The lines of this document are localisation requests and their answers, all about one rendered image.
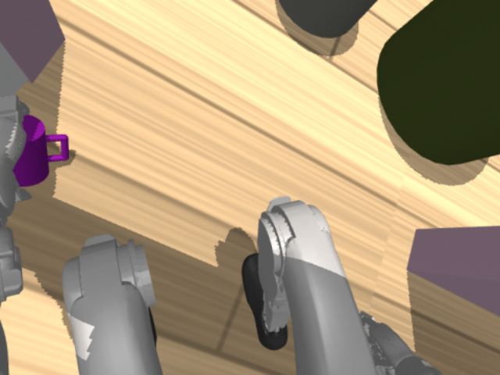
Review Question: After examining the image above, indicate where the right robot foot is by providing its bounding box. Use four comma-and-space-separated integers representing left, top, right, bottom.
241, 253, 288, 350

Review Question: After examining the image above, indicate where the right robot hand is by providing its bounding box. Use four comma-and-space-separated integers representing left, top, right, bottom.
359, 311, 415, 375

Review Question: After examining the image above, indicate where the left robot arm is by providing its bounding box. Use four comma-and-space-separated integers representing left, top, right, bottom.
0, 164, 23, 375

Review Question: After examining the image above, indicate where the right robot arm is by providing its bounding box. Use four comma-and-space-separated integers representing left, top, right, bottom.
395, 356, 443, 375

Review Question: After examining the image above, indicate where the left robot hand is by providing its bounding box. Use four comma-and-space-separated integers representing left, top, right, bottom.
0, 95, 32, 202

